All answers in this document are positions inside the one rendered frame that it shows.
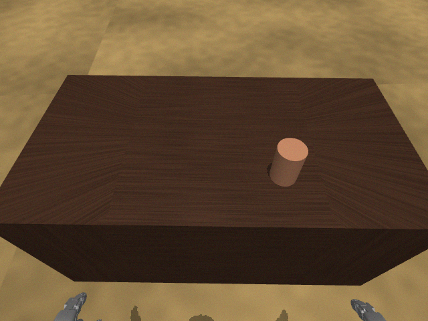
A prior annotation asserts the right robot hand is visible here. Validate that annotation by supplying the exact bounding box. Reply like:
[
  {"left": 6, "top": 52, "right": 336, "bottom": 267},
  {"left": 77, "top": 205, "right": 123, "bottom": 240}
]
[{"left": 350, "top": 299, "right": 386, "bottom": 321}]

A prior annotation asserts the left robot hand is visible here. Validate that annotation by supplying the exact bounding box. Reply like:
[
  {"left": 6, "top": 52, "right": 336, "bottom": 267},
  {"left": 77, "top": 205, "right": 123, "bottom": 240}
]
[{"left": 54, "top": 292, "right": 102, "bottom": 321}]

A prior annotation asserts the can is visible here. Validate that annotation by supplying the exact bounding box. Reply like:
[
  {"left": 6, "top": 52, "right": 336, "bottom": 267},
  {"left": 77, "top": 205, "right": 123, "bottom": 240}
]
[{"left": 270, "top": 138, "right": 308, "bottom": 187}]

